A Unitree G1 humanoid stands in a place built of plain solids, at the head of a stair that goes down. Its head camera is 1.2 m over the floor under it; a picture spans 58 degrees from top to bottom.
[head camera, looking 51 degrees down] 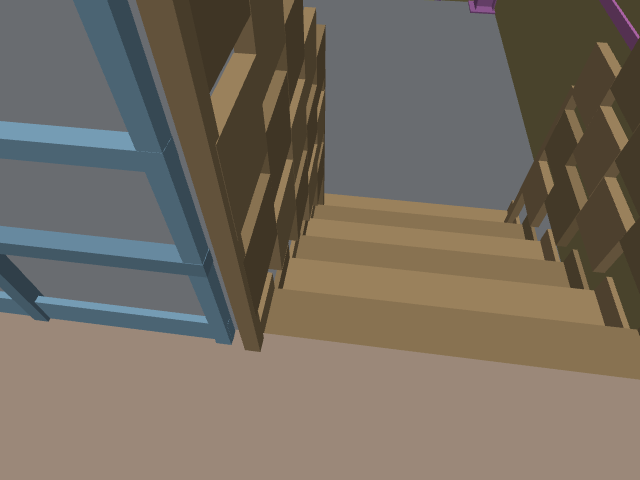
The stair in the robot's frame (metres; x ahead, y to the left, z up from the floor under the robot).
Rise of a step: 0.16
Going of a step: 0.26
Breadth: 1.32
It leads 8 degrees to the right of straight ahead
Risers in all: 7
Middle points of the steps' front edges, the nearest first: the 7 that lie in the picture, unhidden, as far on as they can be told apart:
0.53 -0.43 0.00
0.79 -0.46 -0.16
1.05 -0.50 -0.32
1.31 -0.53 -0.48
1.57 -0.57 -0.64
1.83 -0.60 -0.80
2.09 -0.64 -0.96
